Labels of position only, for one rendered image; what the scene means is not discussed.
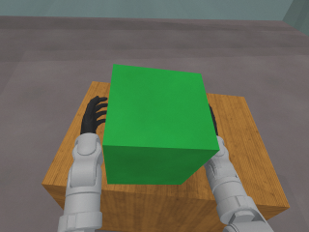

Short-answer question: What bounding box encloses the right robot upper arm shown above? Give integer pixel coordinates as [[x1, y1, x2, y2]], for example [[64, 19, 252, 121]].
[[222, 220, 273, 232]]

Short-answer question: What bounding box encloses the left robot hand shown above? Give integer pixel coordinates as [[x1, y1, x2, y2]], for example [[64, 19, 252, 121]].
[[80, 96, 108, 135]]

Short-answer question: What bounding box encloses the carton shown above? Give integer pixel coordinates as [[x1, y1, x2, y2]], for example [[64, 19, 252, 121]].
[[102, 64, 220, 185]]

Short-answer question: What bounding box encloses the right robot hand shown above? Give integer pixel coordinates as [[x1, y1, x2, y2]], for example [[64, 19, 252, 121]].
[[209, 104, 218, 136]]

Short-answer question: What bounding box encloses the left robot forearm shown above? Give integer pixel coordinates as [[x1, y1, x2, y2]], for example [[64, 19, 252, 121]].
[[57, 132, 103, 232]]

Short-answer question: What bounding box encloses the pedestal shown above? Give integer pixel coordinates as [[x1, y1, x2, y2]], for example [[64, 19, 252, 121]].
[[42, 81, 291, 232]]

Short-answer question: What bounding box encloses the right robot forearm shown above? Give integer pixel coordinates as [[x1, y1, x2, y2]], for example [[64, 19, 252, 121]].
[[204, 135, 274, 232]]

